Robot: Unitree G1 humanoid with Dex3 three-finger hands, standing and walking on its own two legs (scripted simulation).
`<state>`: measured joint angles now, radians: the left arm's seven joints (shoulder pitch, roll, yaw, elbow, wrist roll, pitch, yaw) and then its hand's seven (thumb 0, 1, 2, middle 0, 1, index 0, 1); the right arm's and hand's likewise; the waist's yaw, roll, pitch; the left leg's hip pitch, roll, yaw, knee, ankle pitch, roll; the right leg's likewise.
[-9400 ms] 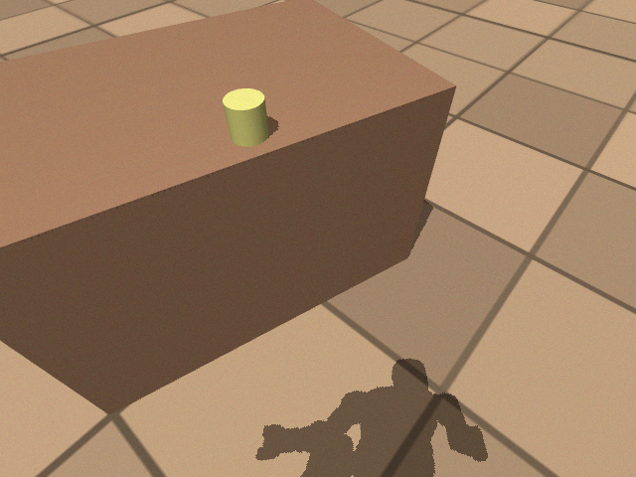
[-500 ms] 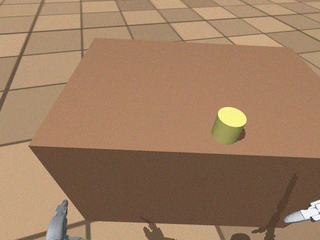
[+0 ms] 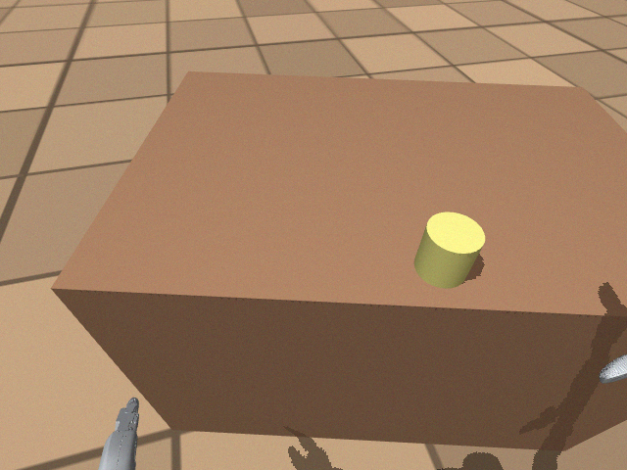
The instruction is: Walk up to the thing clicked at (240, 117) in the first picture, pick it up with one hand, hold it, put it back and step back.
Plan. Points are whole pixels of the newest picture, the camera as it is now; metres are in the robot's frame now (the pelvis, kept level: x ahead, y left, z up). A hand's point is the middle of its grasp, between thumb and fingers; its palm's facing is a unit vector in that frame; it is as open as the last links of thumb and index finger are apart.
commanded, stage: go down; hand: right
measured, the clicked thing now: (447, 250) +0.43 -0.20 +0.02
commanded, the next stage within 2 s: none
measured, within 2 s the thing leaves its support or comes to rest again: neither
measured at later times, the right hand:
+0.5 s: hand out of the picture +0.30 -0.35 +0.15, palm faces +0.20 +0.98 -0.01, open 17.6 cm
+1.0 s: hand out of the picture +0.32 -0.38 +0.15, palm faces +0.22 +0.98 -0.01, open 17.7 cm
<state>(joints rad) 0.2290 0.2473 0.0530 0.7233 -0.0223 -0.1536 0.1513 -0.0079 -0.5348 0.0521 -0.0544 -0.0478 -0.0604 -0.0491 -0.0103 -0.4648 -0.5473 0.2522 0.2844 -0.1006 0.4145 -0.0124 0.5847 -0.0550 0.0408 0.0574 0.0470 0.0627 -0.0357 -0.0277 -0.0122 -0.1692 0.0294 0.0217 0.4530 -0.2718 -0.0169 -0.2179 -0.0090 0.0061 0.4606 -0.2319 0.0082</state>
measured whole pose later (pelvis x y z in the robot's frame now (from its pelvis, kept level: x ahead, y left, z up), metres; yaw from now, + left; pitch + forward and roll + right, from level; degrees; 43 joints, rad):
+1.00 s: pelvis +0.01 +0.01 -0.01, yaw -1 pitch +5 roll +1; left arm 0.23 0.26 -0.04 0.70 -0.02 -0.20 0.22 -0.01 -0.53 0.05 -0.05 -0.05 -0.06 -0.05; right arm -0.39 -0.74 -0.64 0.83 0.28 -0.04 0.61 -0.01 0.59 -0.05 0.04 0.05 0.04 0.06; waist 0.01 0.00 -0.07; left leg -0.31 0.01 0.05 0.53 -0.31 -0.01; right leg -0.38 -0.02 0.03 0.56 -0.28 0.02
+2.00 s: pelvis +0.01 +0.00 -0.01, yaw -1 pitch +8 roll +1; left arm 0.23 0.26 -0.06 0.64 -0.02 -0.20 0.23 -0.01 -0.53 0.06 -0.05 -0.04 -0.06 -0.04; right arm -0.53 -0.85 -0.65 0.96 0.24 -0.01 0.62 -0.01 0.59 -0.05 0.04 0.05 0.04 0.06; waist 0.03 0.00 -0.10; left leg -0.38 0.01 0.04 0.57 -0.32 -0.02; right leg -0.46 -0.02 0.03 0.63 -0.30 0.01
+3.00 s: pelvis -0.01 +0.00 -0.04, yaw +2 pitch +12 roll +2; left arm 0.28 0.24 -0.01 0.49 0.02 -0.15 0.13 -0.01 -0.53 0.05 -0.06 -0.05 -0.07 -0.05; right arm -0.51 -0.47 -0.51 0.85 0.17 -0.27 0.29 -0.02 0.60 -0.04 0.04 0.04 0.05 0.05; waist 0.10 0.02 -0.10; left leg -0.60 -0.02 0.01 0.76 -0.38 -0.01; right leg -0.66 -0.06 0.01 0.82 -0.38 0.01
